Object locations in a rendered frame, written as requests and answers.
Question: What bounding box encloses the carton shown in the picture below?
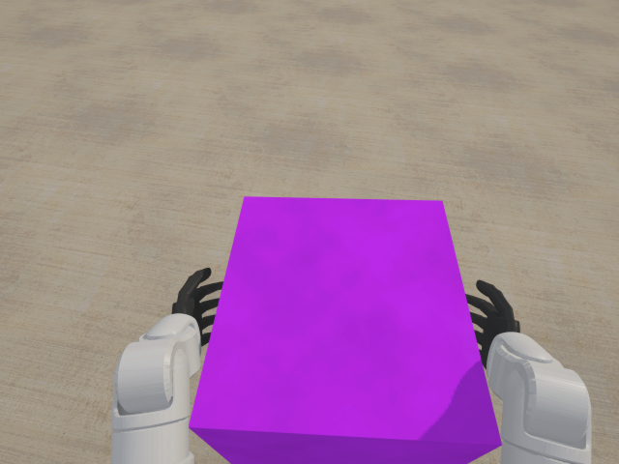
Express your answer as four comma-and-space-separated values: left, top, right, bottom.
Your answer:
189, 196, 502, 464

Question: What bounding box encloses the robot right forearm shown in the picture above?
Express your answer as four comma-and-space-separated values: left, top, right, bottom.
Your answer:
486, 332, 591, 464

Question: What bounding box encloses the robot left hand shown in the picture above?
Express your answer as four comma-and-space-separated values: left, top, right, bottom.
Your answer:
172, 268, 223, 347

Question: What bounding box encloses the robot left forearm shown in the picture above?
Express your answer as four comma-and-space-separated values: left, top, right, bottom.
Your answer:
111, 313, 201, 464

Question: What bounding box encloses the robot right hand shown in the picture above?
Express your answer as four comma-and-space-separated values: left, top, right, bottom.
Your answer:
465, 280, 520, 369

